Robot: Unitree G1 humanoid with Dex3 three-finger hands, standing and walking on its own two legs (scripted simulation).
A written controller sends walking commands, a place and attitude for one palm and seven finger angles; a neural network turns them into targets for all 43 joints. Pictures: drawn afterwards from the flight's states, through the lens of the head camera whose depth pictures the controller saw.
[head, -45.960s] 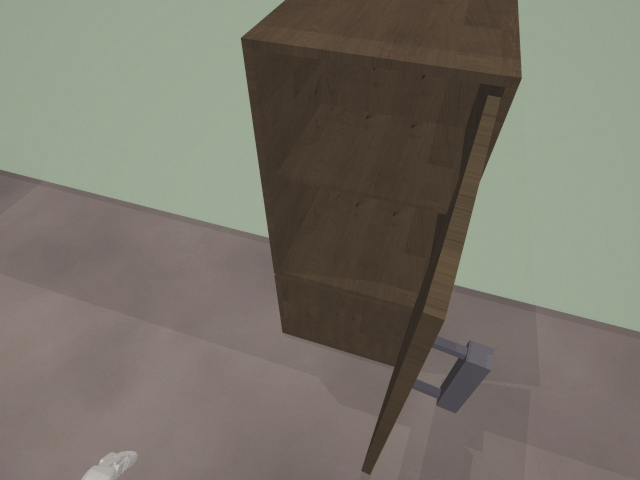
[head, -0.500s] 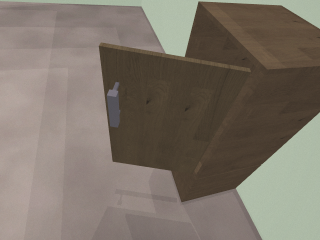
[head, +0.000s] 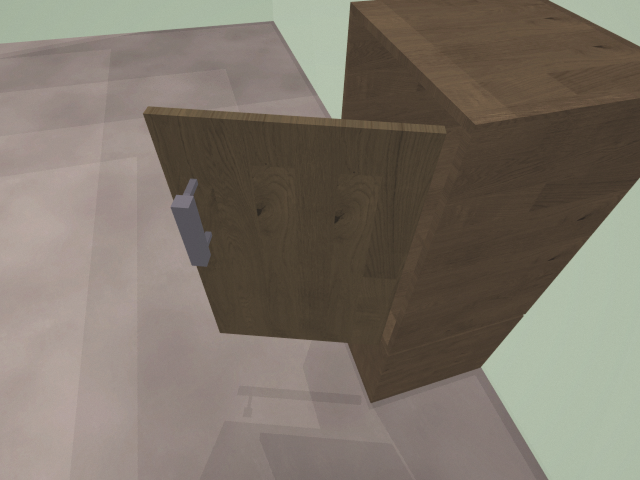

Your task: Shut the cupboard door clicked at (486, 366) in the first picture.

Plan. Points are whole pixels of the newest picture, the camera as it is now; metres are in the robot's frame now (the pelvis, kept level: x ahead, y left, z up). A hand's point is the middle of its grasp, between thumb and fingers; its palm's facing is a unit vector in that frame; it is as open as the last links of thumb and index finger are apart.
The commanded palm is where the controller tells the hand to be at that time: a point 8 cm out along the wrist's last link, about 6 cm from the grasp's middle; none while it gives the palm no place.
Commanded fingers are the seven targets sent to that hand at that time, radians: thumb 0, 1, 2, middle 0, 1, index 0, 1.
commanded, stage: come to a stop and stand still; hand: left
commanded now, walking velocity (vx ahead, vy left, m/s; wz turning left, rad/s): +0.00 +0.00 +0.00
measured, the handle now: (196, 223) +0.47 +0.22 +0.03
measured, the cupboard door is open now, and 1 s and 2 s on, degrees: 69 69 69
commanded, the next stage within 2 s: look again from close up in 0.32 s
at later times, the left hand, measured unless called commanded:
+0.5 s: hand out of the picture -0.02 +0.16 -0.17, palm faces +0.04 -0.98 -0.18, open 7.4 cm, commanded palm none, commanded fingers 0.00 0.90 0.90 -0.20 -0.30 -0.20 -0.30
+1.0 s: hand out of the picture +0.03 +0.21 -0.17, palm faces +0.00 -0.98 -0.22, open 7.4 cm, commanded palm +0.09 +0.25 -0.07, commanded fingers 0.00 0.90 0.90 -0.22 -0.32 -0.22 -0.32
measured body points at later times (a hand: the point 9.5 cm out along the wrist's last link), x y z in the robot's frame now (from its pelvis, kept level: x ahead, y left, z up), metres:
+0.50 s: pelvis +0.01 +0.00 +0.00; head +0.02 +0.00 +0.45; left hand -0.02 +0.21 -0.16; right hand +0.01 -0.22 -0.16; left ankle +0.04 +0.10 -0.74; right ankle +0.00 -0.12 -0.74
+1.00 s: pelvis +0.00 +0.03 +0.00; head +0.01 +0.03 +0.45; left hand +0.03 +0.26 -0.15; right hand +0.06 -0.21 -0.15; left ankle +0.04 +0.10 -0.74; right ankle +0.00 -0.12 -0.74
